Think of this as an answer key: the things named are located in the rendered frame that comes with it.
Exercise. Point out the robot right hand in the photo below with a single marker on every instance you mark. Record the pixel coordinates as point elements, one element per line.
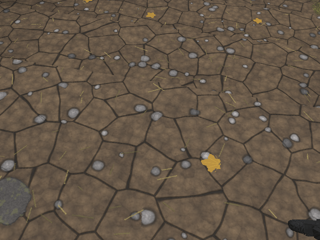
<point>304,226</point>

